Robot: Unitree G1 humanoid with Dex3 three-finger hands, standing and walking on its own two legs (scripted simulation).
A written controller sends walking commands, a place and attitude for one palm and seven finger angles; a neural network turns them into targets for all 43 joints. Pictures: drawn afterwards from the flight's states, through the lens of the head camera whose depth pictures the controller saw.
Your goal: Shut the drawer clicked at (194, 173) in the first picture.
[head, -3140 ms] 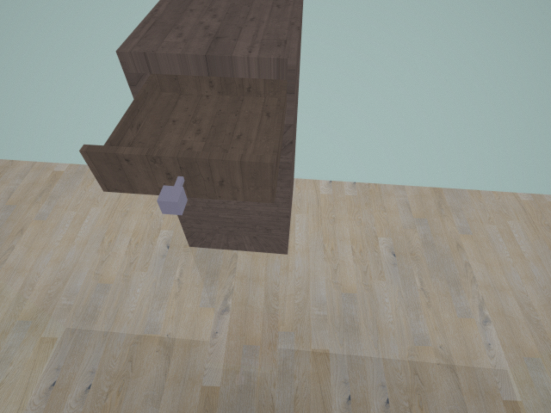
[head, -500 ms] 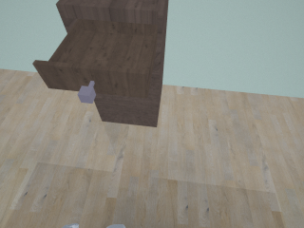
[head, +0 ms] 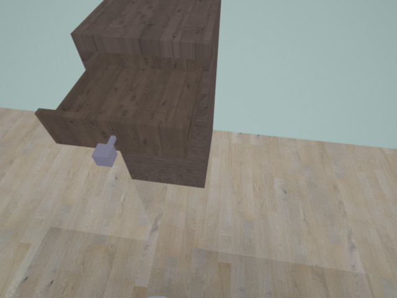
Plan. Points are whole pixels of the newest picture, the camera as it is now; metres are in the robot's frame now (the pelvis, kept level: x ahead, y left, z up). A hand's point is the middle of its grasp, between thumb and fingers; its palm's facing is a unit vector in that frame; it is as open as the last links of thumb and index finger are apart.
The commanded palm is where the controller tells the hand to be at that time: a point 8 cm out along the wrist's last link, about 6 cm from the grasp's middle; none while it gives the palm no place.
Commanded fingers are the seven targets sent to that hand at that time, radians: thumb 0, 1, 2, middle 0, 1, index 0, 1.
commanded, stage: take the last steps up to it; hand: left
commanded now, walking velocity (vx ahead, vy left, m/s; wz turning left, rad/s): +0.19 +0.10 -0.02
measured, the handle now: (108, 148) +0.45 +0.26 -0.01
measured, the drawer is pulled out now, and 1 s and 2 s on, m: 0.30 0.30 0.30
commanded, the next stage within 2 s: come to a stop and stand still in 0.10 s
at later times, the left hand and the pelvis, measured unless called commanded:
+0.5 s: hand (121, 287) +0.17 +0.20 -0.17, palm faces +0.03 -0.97 -0.24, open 7.3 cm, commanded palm none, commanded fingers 0.00 0.90 0.90 -0.20 -0.30 -0.20 -0.30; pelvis +0.11 +0.00 +0.00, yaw +0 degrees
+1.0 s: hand (121, 290) +0.16 +0.20 -0.17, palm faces +0.00 -0.97 -0.26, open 7.4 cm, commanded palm none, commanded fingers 0.00 0.90 0.90 -0.20 -0.30 -0.20 -0.30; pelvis +0.09 +0.01 -0.01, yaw +0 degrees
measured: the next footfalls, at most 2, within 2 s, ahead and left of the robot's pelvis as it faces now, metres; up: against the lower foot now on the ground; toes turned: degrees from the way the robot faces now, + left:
left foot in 0.18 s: +0.17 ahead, +0.14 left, +0.00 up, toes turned +3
right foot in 0.34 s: +0.14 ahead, -0.05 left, +0.00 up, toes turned -7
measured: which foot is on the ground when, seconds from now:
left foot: up 0.00-0.16, down 0.18-1.00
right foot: down 0.00-0.18, up 0.20-0.32, down 0.34-1.00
